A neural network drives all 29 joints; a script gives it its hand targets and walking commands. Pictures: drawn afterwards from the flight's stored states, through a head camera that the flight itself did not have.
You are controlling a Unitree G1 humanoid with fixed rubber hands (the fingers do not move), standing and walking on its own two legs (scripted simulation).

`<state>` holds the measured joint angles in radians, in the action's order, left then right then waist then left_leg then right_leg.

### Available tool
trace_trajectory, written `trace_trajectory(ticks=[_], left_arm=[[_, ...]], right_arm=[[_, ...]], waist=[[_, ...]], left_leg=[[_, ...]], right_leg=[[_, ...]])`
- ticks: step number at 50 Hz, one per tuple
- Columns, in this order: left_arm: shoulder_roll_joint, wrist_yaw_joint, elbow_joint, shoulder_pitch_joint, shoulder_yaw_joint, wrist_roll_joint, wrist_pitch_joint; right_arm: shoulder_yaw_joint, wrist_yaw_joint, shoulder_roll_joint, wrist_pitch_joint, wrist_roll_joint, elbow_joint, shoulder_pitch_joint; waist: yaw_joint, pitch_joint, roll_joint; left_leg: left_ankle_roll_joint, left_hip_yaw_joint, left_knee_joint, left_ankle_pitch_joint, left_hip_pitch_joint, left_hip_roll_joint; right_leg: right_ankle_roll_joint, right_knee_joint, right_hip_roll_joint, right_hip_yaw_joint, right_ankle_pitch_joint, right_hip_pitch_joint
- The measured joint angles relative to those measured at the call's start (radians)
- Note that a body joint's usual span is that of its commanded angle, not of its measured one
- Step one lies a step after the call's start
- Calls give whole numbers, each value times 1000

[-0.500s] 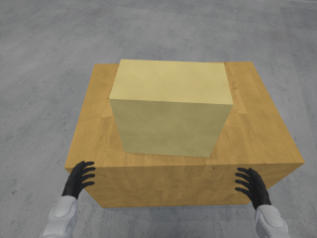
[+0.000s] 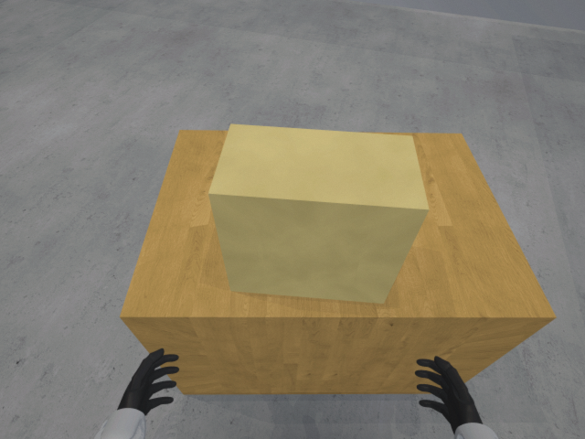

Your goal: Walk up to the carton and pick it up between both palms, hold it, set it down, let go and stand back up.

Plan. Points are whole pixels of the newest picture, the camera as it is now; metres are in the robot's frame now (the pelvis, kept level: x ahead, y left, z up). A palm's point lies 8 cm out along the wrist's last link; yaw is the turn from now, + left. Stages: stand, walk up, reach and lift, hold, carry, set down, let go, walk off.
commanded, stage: set down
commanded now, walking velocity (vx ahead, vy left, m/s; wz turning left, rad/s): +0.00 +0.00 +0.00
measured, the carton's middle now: (313, 220) +0.47 -0.01 -0.04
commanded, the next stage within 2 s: let go in 0.12 s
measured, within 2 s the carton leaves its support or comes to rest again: neither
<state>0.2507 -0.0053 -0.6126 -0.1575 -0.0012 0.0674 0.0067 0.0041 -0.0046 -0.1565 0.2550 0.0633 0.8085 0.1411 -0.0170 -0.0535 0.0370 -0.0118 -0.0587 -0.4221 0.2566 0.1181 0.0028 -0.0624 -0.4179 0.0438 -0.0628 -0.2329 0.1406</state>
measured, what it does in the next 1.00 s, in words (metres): stands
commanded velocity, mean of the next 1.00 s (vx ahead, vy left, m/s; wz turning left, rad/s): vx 0.00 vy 0.00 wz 0.00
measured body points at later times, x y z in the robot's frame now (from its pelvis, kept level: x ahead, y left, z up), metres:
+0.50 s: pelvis -0.01 +0.01 +0.00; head +0.00 +0.02 +0.45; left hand +0.16 +0.23 -0.09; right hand +0.14 -0.22 -0.09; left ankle -0.02 +0.11 -0.74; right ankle +0.00 -0.08 -0.74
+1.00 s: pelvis +0.00 +0.01 +0.00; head -0.01 +0.02 +0.45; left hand +0.06 +0.26 -0.13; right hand +0.04 -0.24 -0.14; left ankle -0.02 +0.11 -0.74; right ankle +0.00 -0.08 -0.74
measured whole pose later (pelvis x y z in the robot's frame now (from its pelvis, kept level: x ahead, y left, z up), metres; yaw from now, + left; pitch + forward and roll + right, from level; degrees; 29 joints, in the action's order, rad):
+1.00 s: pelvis +0.00 +0.01 +0.00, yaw +0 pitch -1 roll +0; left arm 0.21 0.00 -0.86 -0.33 -0.04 -0.04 -0.02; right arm -0.06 -0.02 -0.22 0.00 -0.04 0.96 0.31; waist 0.00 0.02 0.00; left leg -0.03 -0.06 -0.42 0.25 0.14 -0.01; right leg -0.04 -0.39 0.03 -0.06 -0.21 0.16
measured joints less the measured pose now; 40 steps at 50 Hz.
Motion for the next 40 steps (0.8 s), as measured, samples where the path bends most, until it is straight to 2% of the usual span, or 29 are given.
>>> trace_trajectory(ticks=[9, 15, 25, 32, 36, 40], left_arm=[[-16, 18, 52, -37, 4, -41, 90], [-28, 46, 85, -57, 27, -45, 108], [-34, 55, 94, -20, 38, -30, 110], [-44, 55, 79, -13, 39, -36, 122], [-47, 13, 6, -30, 19, -116, 46], [-38, -10, -75, -72, -8, -130, 3]], right_arm=[[-17, -10, 21, -56, -56, -36, 35], [-45, -36, 9, -55, -84, -34, 37], [-42, -43, -12, -61, -58, -95, 65], [-38, -50, -8, -75, -60, -92, 67], [-28, -34, -28, -171, -107, -61, 71], [-39, -24, -50, -245, -113, 4, 97]], waist=[[-1, -14, -3], [4, -16, -13], [1, -21, -3], [5, -13, -4], [12, 24, -20], [9, 56, -35]], left_leg=[[-4, -5, 16, -11, -13, -1], [-8, -15, 5, -9, 1, 2], [-10, -23, -2, -11, 12, 3], [-9, -23, -4, -9, 13, 5], [-10, -13, -27, 1, 44, 5], [-13, -9, -38, 12, 55, 3]], right_leg=[[4, 27, 0, 5, 19, -16], [6, 23, 3, 14, 25, -2], [8, 11, 3, 22, 28, 14], [7, 10, 5, 22, 27, 14], [12, 3, 4, 12, 22, 35], [15, -5, 2, 8, 11, 42]])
